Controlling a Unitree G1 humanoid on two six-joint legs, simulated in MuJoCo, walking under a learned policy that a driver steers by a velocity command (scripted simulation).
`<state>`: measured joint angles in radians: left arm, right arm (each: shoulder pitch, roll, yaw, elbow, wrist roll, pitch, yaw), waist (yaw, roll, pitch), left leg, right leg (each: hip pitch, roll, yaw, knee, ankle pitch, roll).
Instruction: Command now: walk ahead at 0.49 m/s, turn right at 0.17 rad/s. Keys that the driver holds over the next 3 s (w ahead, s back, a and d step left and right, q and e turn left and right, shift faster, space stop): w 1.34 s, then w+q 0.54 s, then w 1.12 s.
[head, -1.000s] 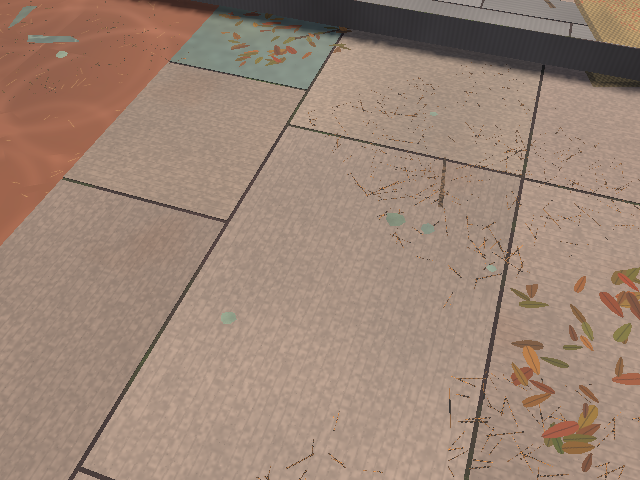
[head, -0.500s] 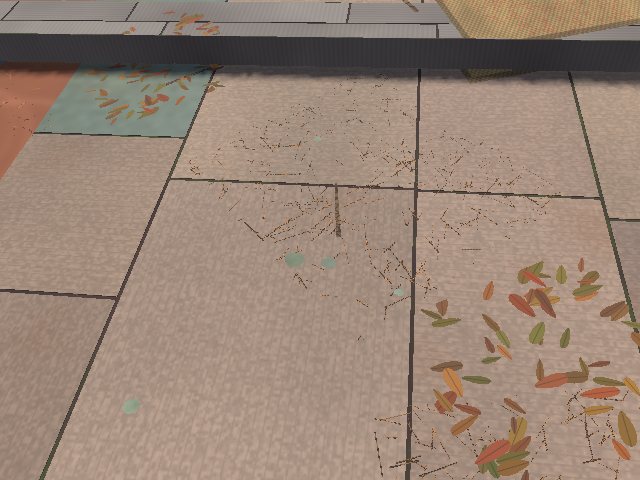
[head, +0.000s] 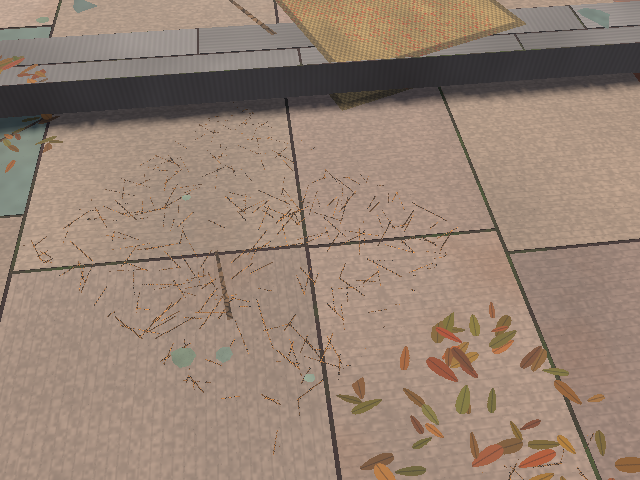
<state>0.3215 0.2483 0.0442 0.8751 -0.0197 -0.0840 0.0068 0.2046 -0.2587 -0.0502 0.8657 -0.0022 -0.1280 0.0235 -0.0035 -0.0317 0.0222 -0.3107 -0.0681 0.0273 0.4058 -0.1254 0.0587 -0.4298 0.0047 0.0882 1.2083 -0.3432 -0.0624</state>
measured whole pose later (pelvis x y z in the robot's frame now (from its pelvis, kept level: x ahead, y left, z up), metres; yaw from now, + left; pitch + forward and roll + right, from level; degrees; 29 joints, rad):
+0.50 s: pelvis +0.28 -0.07 +0.00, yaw +0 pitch +2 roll +1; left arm 0.19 0.25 0.04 0.78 0.00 -0.10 -0.03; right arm 0.31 -0.28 -0.03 0.91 0.02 -0.10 0.01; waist -0.01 0.02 0.01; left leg -0.43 0.05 -0.02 1.14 -0.35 0.04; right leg -0.34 0.03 -0.05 0.46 -0.16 -0.06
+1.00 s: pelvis +0.56 -0.02 -0.01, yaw +0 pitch +2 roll -1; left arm 0.38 0.26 0.04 0.94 -0.02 -0.08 0.00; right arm 0.08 -0.25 -0.04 0.79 0.01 -0.10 0.04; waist 0.03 -0.01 0.03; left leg -0.45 -0.01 0.05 0.56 -0.15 0.06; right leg -0.24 0.00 0.04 1.05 -0.46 -0.03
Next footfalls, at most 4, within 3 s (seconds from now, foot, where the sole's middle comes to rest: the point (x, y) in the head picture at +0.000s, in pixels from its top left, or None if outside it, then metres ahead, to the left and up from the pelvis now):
0.36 right None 0.37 -0.16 -0.77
0.92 left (299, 386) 0.68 0.07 -0.77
1.46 right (395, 275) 0.99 -0.17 -0.77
1.98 left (291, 216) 1.19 0.10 -0.77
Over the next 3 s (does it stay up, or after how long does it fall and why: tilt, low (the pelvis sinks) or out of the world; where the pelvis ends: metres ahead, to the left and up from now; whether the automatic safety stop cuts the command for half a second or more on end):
stays up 1.60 0.16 0.00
